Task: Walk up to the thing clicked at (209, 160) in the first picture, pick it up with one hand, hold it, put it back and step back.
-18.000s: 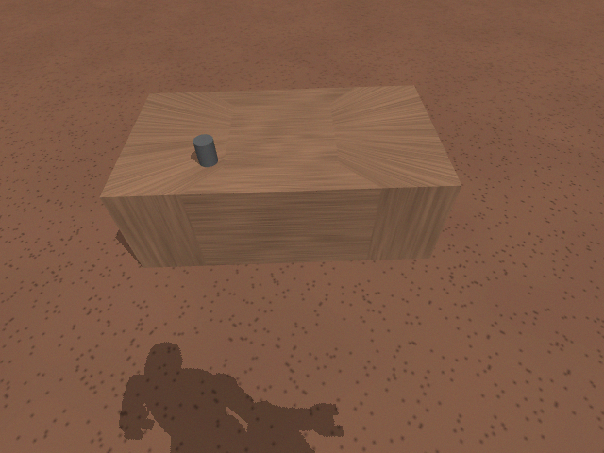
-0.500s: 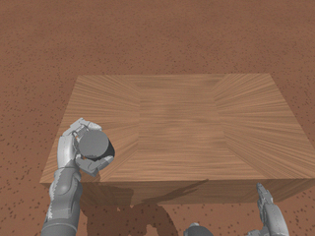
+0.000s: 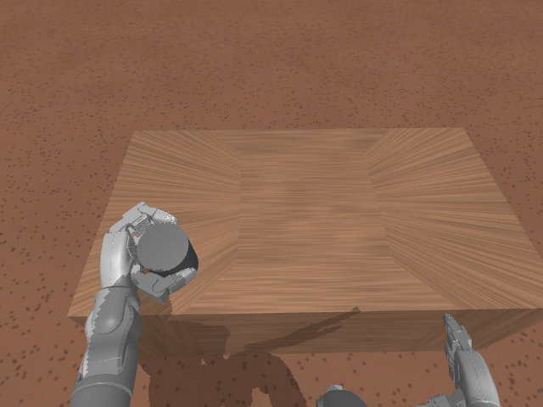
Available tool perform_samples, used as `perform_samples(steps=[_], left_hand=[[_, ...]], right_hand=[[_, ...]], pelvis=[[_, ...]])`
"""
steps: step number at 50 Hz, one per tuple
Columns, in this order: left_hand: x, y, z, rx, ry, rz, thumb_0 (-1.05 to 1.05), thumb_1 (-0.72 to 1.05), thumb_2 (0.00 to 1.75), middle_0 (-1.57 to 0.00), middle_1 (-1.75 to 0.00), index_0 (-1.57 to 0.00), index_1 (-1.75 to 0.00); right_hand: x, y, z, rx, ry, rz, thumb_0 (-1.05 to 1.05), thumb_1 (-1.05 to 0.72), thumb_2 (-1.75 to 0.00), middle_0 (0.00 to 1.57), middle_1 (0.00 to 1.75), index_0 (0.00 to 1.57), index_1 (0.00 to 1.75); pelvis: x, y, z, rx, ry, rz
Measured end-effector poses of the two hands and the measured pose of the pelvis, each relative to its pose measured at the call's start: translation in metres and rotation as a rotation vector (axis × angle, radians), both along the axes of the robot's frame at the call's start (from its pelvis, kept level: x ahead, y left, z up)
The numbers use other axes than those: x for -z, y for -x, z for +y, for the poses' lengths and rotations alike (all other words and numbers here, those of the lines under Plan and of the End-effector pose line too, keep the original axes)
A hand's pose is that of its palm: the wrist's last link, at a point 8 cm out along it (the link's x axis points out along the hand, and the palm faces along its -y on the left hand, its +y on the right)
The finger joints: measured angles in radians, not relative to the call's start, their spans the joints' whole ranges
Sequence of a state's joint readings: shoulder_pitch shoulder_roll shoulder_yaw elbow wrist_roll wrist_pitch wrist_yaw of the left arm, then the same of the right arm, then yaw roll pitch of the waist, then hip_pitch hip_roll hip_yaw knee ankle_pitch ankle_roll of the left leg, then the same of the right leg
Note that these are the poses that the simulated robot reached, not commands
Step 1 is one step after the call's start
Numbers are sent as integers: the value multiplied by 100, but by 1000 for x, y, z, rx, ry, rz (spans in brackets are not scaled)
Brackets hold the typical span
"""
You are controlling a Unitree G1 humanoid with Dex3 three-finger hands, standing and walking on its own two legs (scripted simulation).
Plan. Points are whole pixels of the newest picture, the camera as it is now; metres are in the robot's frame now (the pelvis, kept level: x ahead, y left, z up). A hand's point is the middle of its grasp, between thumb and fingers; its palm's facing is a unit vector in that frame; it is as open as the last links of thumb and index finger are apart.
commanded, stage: crouch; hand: left
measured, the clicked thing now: (170, 256) +0.33 +0.17 +0.04
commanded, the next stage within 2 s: lower in 1.34 s
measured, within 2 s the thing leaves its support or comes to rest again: neither
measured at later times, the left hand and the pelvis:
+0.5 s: hand (183, 243) +0.40 +0.17 -0.04, palm faces +0.10 -1.00 +0.01, open 10.1 cm; pelvis -0.03 +0.00 -0.04, yaw +0 degrees
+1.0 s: hand (196, 228) +0.47 +0.17 -0.11, palm faces +0.11 -0.99 -0.01, open 10.1 cm; pelvis -0.04 +0.00 -0.10, yaw +0 degrees
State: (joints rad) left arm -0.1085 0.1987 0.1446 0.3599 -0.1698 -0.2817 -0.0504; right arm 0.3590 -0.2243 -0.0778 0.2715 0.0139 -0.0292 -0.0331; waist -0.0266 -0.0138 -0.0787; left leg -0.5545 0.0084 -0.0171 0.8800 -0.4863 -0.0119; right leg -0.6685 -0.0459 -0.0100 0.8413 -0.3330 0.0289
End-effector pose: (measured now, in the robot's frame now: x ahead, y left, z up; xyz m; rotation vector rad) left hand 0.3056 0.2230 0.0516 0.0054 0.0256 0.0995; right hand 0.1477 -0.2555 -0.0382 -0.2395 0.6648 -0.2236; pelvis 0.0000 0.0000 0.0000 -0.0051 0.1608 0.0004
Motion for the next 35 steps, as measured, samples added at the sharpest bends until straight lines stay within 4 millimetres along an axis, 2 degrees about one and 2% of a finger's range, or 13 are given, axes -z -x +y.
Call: perform_samples(steps=[7, 15, 24, 30, 35], left_hand=[[3, 0, -5, 16, 2, 16, -3, -58, 111, -69, -109, -83, -119], [37, -17, -3, -7, 23, 54, -3, -58, 111, -69, -109, -83, -119], [86, -58, 0, -2, 26, 61, -3, -58, 111, -69, -109, -82, -119], [102, -93, -3, 21, 5, 30, -3, -58, 111, -69, -109, -82, -119], [112, -114, -4, 16, 9, 26, -3, -58, 111, -69, -108, -82, -119]], right_hand=[[0, 5, 4, -6, -11, 2, -1, 52, -6, 5, 5, 5, 6], [-2, 5, 7, -42, 10, -26, -1, 54, -6, 5, 5, 5, 6], [-1, 21, 0, -83, 106, -25, -1, 54, -6, 5, 5, 5, 6], [8, 32, -2, -88, 155, -3, -1, 54, -6, 5, 5, 5, 6], [18, 39, -6, -72, 172, 16, -1, 53, -6, 5, 5, 6, 6]], pelvis=[[0, 1, -1, 0, -2, -2], [8, 13, -4, -4, -5, 33], [33, 30, -3, -8, 5, 133], [52, 36, 1, -7, 17, 203], [66, 36, 3, -2, 25, 250]])
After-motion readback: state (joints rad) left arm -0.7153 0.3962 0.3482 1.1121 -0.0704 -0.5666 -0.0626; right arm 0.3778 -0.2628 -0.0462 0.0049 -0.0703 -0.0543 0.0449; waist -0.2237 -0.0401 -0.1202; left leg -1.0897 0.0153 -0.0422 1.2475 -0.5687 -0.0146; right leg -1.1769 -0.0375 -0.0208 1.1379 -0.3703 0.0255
